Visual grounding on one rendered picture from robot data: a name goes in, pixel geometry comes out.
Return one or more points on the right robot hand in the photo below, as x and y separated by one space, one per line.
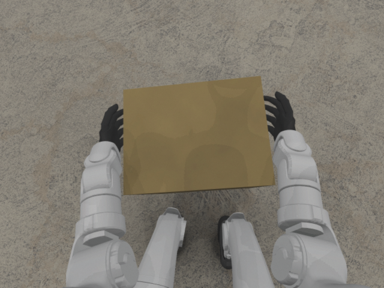
283 113

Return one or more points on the left robot forearm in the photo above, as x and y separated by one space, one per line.
101 218

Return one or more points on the carton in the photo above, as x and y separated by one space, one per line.
200 136

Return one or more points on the robot right upper arm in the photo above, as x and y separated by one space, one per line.
301 261

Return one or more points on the right robot foot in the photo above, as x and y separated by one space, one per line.
225 262

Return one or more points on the left robot hand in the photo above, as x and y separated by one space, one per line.
110 127

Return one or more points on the robot left upper arm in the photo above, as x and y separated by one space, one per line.
111 264

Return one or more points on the robot right shin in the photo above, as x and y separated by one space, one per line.
237 215

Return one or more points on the right robot forearm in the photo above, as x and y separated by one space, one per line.
301 210

